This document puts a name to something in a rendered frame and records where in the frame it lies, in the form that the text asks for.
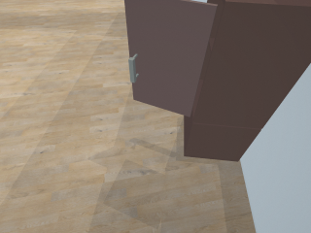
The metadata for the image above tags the handle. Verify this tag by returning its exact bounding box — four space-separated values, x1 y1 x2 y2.
128 53 139 83

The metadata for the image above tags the cupboard door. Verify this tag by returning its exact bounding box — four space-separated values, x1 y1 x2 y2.
124 0 218 117

